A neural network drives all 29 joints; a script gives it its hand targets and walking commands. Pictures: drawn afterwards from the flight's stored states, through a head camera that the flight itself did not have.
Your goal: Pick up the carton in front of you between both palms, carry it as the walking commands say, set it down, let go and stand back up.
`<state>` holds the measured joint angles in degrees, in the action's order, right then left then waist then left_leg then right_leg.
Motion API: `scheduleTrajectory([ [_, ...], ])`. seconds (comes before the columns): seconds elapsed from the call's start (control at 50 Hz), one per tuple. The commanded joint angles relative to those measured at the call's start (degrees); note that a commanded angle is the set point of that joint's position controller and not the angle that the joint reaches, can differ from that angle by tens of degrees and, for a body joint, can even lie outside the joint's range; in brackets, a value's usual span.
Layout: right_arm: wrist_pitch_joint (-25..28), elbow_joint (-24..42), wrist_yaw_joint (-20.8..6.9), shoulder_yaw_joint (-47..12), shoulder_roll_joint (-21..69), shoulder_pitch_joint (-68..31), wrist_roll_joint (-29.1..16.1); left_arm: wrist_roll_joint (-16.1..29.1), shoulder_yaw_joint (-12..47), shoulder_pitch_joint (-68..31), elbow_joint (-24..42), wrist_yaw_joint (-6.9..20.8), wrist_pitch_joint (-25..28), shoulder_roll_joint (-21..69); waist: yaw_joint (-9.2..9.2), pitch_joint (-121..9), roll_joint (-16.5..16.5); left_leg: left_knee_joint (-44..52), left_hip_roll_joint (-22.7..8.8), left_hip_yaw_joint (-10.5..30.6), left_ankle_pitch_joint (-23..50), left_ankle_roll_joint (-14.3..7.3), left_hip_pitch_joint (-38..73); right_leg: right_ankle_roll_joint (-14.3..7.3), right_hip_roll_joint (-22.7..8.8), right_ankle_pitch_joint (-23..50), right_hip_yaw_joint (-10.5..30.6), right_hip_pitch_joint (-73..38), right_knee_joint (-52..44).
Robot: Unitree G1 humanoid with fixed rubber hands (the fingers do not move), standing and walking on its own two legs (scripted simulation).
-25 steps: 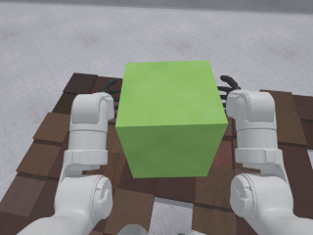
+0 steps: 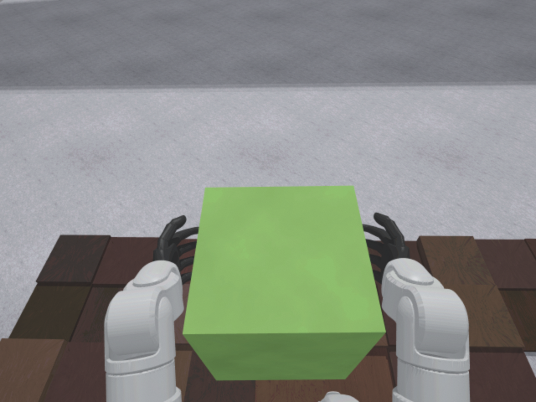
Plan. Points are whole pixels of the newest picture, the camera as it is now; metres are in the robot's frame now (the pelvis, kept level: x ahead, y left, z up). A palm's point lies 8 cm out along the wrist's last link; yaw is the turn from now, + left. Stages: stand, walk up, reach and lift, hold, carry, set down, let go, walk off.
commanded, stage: carry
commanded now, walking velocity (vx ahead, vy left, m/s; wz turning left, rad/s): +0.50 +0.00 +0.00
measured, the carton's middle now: (280, 290) +0.28 -0.01 +0.01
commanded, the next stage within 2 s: none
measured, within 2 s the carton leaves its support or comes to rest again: neither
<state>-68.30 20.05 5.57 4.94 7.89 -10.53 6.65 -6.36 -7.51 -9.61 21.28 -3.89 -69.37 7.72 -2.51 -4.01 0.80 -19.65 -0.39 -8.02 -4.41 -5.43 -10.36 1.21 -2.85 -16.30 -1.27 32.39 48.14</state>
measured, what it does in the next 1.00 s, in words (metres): walks ahead: right foot, then left foot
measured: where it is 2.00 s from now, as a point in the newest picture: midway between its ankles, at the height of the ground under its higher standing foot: (246, 188)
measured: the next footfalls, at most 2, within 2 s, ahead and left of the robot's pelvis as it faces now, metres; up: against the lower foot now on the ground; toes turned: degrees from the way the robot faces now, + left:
right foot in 0.14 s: +0.31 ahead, -0.13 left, -0.01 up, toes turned -6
left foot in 0.60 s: +0.56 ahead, +0.08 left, +0.00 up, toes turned +7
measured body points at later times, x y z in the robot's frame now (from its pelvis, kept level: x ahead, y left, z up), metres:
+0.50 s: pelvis +0.32 -0.05 -0.02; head +0.34 -0.05 +0.43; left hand +0.69 +0.13 +0.14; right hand +0.72 -0.17 +0.14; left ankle +0.43 +0.09 -0.71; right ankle +0.27 -0.13 -0.76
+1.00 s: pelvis +0.64 -0.01 -0.02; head +0.73 -0.02 +0.42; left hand +1.03 +0.13 +0.08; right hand +1.03 -0.17 +0.07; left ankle +0.54 +0.09 -0.73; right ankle +0.73 -0.10 -0.75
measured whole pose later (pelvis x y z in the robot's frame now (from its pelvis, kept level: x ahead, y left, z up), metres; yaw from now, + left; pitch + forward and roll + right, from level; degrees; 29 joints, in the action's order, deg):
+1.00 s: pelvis +0.64 -0.01 -0.02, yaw +1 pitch +5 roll -1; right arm -65.7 4.6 8.1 14.4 1.4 -37.6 0.5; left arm -7.1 -14.4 -36.5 7.0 -6.9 -66.8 6.2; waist -2.3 6.0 2.7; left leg -44.0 -1.2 -3.2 -18.5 6.2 -17.3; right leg -3.2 1.1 3.1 -3.9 27.5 28.7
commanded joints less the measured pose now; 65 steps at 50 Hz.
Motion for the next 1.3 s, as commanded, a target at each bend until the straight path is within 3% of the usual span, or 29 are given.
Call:
scheduleTrajectory([
  [0.0,-1.16,4.58,-15.33,-41.58,52.52,-27.19,-24.59,21.29,40.59,-25.28,3.21,13.49,0.07,51.26,1.75,-12.19,5.33,9.20,-11.49,6.69,8.79,-1.66,2.93,1.42,0.55,14.67,-4.79,-8.75,-17.56],
  [0.06,-2.14,2.50,-15.42,-40.77,48.01,-28.72,-24.80,21.36,40.50,-28.12,2.39,12.74,-1.02,47.47,2.20,-9.53,8.02,7.11,-9.35,1.71,4.77,0.51,-0.60,1.12,0.87,26.25,-8.64,-17.98,-20.53],
  [0.12,-3.50,-0.31,-14.53,-38.87,41.35,-34.35,-24.25,22.10,39.22,-34.07,0.30,12.05,-2.52,40.92,6.29,-12.91,0.68,-18.79,-2.24,-2.35,6.31,4.03,-4.41,0.38,2.57,17.79,-9.63,-34.32,-23.06],
  [0.14,-4.32,-1.75,-14.07,-37.73,39.25,-37.57,-24.23,22.08,37.95,-36.13,-1.71,11.49,-3.23,37.22,6.04,-12.14,-13.09,-34.90,1.79,-0.28,-19.76,5.59,-13.29,-0.61,-9.82,23.18,8.60,-36.67,-24.72],
  [0.16,-5.51,-4.28,-13.48,-37.80,40.05,-40.35,-25.08,21.68,36.55,-39.64,-3.36,10.82,-3.58,33.88,5.67,-17.94,-17.39,-48.16,3.28,5.27,-26.18,5.21,-25.46,-10.87,-19.44,11.80,26.49,-46.06,-27.73],
  [0.18,-5.91,-4.14,-12.99,-36.60,39.63,-43.18,-26.13,23.33,36.82,-42.62,-3.53,10.47,-3.74,35.22,5.78,-19.27,-16.03,-55.82,-0.40,8.77,-25.21,3.33,-29.43,-15.51,-20.98,-1.31,30.52,-42.63,-30.57],
  [0.22,-5.92,-4.09,-11.98,-35.67,41.45,-53.09,-28.56,27.25,37.06,-53.03,-2.15,10.05,-3.73,38.46,5.38,-17.57,-7.44,-56.13,-3.73,9.68,-19.97,1.43,-30.59,-14.60,-16.76,-1.44,24.22,-34.39,-30.84],
  [0.3,-6.19,-8.51,-9.46,-31.55,42.02,-64.28,-28.61,32.34,36.10,-68.77,-4.79,9.34,-4.30,41.89,4.12,-20.12,-6.43,-50.82,-5.79,8.98,-13.84,1.40,-30.10,-14.28,-14.40,-4.35,15.34,-28.71,-31.55],
  [0.38,-7.22,-17.92,-8.38,-26.04,41.63,-67.83,-26.34,31.83,31.86,-73.89,-14.37,8.53,-5.53,43.06,5.75,-19.77,-3.49,-40.45,-6.27,7.51,-11.09,2.72,-36.81,-16.57,-14.51,9.29,11.98,-34.22,-29.91],
  [0.48,-7.27,-28.27,-9.08,-21.26,45.89,-73.34,-25.14,30.55,27.24,-80.09,-23.71,8.85,-5.21,48.18,7.29,-17.15,-6.36,-23.17,-1.73,1.21,-0.27,1.81,-30.93,-12.46,-8.33,27.16,1.22,-35.39,-25.70],
  [0.54,-6.74,-33.03,-9.87,-19.01,49.29,-75.37,-24.88,29.45,25.06,-81.80,-28.09,9.14,-4.21,51.23,7.85,-16.37,-8.14,-14.43,-0.93,0.92,4.48,0.02,-28.21,-10.28,-7.51,33.39,-0.89,-39.59,-21.17],
  [0.58,-6.24,-35.31,-10.40,-17.73,50.95,-76.03,-24.72,28.90,23.89,-82.45,-29.98,9.28,-3.41,53.14,4.44,-18.54,-7.67,-8.50,3.42,-4.33,2.98,-0.75,-12.83,-7.57,-6.53,42.02,-4.48,-34.84,-13.11],
  [0.6,-5.40,-36.96,-10.34,-16.95,50.91,-75.67,-23.64,28.63,23.48,-84.17,-29.96,9.33,-3.28,55.20,1.03,-24.77,-2.69,-12.14,0.97,-0.59,6.40,-3.56,6.75,-4.35,-3.43,42.81,-7.04,-23.36,-1.59],
  [0.62,-4.36,-37.61,-10.40,-16.18,51.81,-73.04,-23.08,28.52,23.26,-84.83,-28.99,9.48,-3.06,56.54,-3.59,-31.14,6.09,-10.87,-6.75,14.86,5.62,-8.48,23.18,-1.39,0.16,31.27,-6.90,-7.04,14.18],
  [0.64,-3.65,-36.85,-10.51,-15.97,52.93,-72.14,-23.10,28.49,23.76,-85.07,-28.24,9.69,-2.89,58.47,-4.96,-33.24,18.15,-7.67,-15.45,29.97,19.73,-12.31,32.53,-0.50,7.26,-6.88,-4.37,7.42,27.70],
  [0.66,-3.45,-34.04,-10.77,-16.80,54.76,-72.82,-24.47,28.15,24.10,-85.24,-27.45,9.61,-2.40,59.53,-4.78,-33.36,14.36,-8.88,-16.83,32.27,19.60,-12.33,35.09,-1.84,6.14,-14.22,0.99,14.26,35.22],
  [0.7,-2.41,-24.61,-11.03,-21.19,59.59,-77.94,-27.95,26.24,23.51,-82.30,-24.50,8.65,-1.63,59.74,-4.97,-28.89,3.75,-9.44,-15.78,28.83,17.88,-7.86,29.80,-4.29,2.80,-10.61,4.52,18.02,29.33],
  [0.76,-1.03,-14.01,-10.98,-27.14,62.47,-80.66,-31.39,22.82,24.11,-75.48,-19.54,6.84,-0.56,58.18,-2.99,-27.47,3.19,-6.26,-15.32,26.57,7.31,-6.31,23.74,-3.49,1.52,-9.71,3.50,13.14,13.87],
  [0.8,-0.44,-9.72,-11.10,-30.50,61.88,-78.64,-32.46,20.46,25.74,-70.98,-16.68,6.04,0.36,55.77,-2.60,-27.13,4.11,-5.45,-15.39,23.16,10.44,-6.68,19.54,-2.61,2.53,-10.69,1.08,7.91,1.35],
  [0.88,0.89,-7.03,-11.87,-36.30,58.51,-72.94,-33.37,18.26,30.49,-65.07,-12.30,5.58,2.37,50.85,-0.61,-26.02,5.98,-8.01,-10.04,10.86,17.31,-0.03,11.30,-3.04,5.23,16.67,-3.70,-10.70,-20.79],
  [0.92,1.51,-8.88,-12.15,-37.89,56.02,-69.48,-32.56,18.46,32.08,-62.69,-11.95,6.28,2.76,48.35,4.27,-26.77,3.85,-15.00,-6.42,5.87,20.06,3.23,3.35,-4.51,4.79,26.03,-6.31,-29.28,-28.69],
  [0.94,1.79,-10.71,-12.18,-38.04,54.54,-68.11,-31.56,18.85,32.84,-62.05,-12.46,6.99,2.70,47.45,6.38,-26.69,-0.12,-22.08,-4.24,5.09,9.82,4.13,-4.57,-5.41,1.21,24.47,-3.50,-38.58,-27.26],
  [0.96,1.41,-12.88,-12.27,-37.48,53.77,-66.10,-30.91,19.27,33.29,-60.81,-14.17,7.51,2.84,46.11,6.51,-29.12,-10.42,-29.38,1.41,4.47,-15.87,5.62,-17.12,-9.27,-7.98,36.29,11.60,-49.19,-24.38],
  [0.98,0.78,-13.76,-12.51,-36.97,54.19,-65.25,-30.72,19.71,34.23,-60.48,-16.12,7.78,3.00,45.30,7.63,-32.12,-22.43,-38.28,2.79,8.20,-24.29,5.36,-30.82,-17.09,-15.21,41.35,22.24,-61.45,-21.26],
  [1.04,0.13,-15.31,-12.66,-35.31,53.86,-64.98,-28.97,24.81,36.59,-62.12,-14.94,9.62,2.94,51.61,8.88,-27.82,-7.92,-40.54,-1.98,11.71,-21.24,3.77,-38.85,-16.00,-14.71,39.38,21.61,-58.47,-20.41],
  [1.06,0.21,-15.50,-12.51,-34.68,54.41,-64.69,-28.16,26.48,37.85,-64.89,-12.70,9.97,2.93,53.33,9.49,-26.40,-6.53,-36.13,-2.05,11.23,-19.68,3.94,-39.19,-15.33,-13.86,41.39,20.57,-57.48,-20.30],
  [1.14,0.63,-15.62,-10.58,-30.75,51.65,-61.21,-22.93,32.12,41.00,-72.53,-7.35,10.94,2.52,55.40,9.86,-25.62,-5.77,-22.05,-0.27,8.46,-11.08,5.56,-32.32,-14.17,-11.16,38.20,14.98,-50.42,-21.66],
  [1.22,0.08,-19.36,-9.69,-26.52,46.31,-58.06,-17.91,33.48,40.00,-71.14,-14.24,12.22,2.07,54.92,8.49,-22.24,-8.21,-5.03,2.29,4.17,10.62,4.34,-11.48,-8.84,-5.05,30.17,3.65,-33.21,-19.79],
  [1.28,-0.35,-25.26,-10.59,-23.70,44.01,-56.21,-16.27,32.61,37.81,-70.37,-22.33,12.95,1.93,54.98,2.49,-21.99,-2.08,-2.14,-0.57,2.34,19.73,3.41,9.93,-5.32,-0.43,17.55,-1.40,-18.15,-3.05],
])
